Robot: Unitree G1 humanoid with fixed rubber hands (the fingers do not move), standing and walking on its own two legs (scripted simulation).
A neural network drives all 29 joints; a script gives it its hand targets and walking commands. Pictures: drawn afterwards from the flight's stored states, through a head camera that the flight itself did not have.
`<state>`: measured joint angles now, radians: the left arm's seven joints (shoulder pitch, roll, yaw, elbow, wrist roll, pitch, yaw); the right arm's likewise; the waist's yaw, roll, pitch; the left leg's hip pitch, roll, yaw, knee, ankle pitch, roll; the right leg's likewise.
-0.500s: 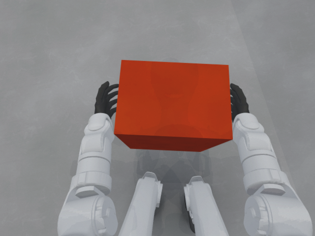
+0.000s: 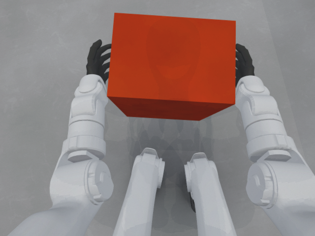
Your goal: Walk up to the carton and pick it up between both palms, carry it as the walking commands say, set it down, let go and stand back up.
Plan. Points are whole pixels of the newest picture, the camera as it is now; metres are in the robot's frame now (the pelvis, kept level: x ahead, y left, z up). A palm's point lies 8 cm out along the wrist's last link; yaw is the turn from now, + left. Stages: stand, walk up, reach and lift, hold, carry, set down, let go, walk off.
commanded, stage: set down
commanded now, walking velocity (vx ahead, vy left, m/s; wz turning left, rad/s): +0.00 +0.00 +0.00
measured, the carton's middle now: (167, 80) +0.49 +0.04 -0.19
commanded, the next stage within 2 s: none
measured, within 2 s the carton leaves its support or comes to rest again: neither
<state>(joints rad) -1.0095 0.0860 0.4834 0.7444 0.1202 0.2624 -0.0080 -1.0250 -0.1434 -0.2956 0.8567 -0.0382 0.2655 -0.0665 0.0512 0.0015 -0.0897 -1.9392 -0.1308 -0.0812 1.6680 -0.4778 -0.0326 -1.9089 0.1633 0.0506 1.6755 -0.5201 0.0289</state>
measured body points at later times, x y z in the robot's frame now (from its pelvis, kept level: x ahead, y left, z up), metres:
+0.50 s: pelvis +0.00 +0.00 -0.06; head +0.33 +0.00 +0.25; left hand +0.51 +0.20 -0.19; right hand +0.53 -0.15 -0.21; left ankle +0.10 +0.11 -0.49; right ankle +0.09 -0.11 -0.49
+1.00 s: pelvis -0.01 +0.00 -0.11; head +0.36 +0.02 +0.14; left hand +0.53 +0.21 -0.28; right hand +0.55 -0.14 -0.29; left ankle +0.10 +0.11 -0.49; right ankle +0.09 -0.11 -0.49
